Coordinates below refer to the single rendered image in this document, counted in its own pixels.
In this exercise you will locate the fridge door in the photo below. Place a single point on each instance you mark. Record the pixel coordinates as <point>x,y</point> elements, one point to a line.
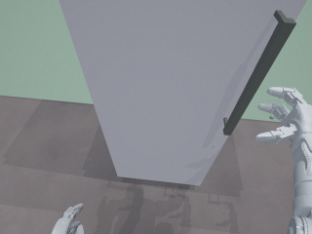
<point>163,74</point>

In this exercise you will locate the right robot upper arm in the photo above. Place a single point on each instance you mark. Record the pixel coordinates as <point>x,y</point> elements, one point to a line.
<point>300,225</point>

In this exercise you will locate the right robot forearm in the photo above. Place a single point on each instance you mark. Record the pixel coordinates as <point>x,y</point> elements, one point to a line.
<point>302,175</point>

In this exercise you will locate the right robot hand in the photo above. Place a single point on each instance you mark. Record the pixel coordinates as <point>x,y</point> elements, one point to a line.
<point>300,117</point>

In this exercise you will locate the left robot hand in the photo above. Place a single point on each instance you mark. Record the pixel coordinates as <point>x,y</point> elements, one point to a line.
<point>65,226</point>

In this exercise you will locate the handle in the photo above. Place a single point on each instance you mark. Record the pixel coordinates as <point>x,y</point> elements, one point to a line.
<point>274,46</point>

